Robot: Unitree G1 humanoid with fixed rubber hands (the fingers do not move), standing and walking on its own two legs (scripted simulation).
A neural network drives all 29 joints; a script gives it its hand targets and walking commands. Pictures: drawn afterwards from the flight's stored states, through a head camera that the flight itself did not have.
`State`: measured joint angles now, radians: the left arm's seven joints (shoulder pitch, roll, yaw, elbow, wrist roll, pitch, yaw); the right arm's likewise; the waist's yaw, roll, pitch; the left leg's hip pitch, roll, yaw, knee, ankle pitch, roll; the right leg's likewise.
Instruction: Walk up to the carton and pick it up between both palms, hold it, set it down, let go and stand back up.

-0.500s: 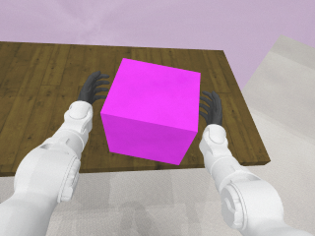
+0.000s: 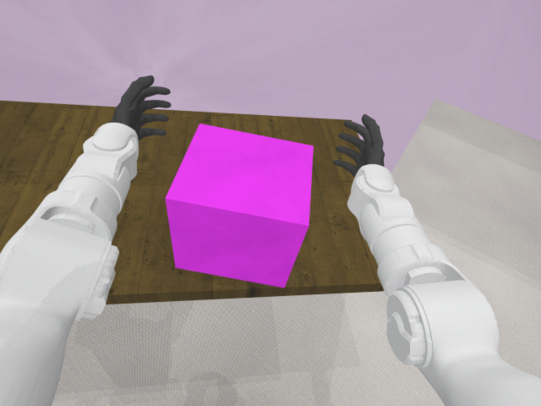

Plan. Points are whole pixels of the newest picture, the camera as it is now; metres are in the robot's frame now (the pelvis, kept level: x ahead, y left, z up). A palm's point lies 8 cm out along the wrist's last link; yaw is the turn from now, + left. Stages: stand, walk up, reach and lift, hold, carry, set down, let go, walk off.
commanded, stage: set down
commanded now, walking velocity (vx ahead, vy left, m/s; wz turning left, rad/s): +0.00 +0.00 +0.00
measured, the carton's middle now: (243, 207) +0.47 -0.03 +0.02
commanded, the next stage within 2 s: none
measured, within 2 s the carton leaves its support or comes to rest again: neither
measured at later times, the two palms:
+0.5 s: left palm (117, 152) +0.48 +0.16 +0.14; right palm (364, 198) +0.40 -0.20 +0.12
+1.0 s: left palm (79, 213) +0.40 +0.20 +0.11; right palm (363, 247) +0.33 -0.18 +0.09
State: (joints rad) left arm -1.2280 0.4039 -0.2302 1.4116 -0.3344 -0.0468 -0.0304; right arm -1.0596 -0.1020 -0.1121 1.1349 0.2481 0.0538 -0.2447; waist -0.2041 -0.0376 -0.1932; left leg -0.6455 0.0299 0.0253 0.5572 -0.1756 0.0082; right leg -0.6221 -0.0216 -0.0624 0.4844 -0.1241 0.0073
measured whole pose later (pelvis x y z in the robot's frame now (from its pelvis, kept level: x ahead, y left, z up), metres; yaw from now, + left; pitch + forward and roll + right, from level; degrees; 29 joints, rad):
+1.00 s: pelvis +0.03 +0.01 +0.02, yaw -2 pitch -4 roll -1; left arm -0.45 0.36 -0.02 0.51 -0.21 0.20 -0.10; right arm -0.28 -0.03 -0.07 0.37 0.20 0.11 -0.29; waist -0.05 -0.03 0.06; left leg -0.16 0.03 0.06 0.43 -0.22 0.02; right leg -0.13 -0.01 -0.02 0.32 -0.12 0.03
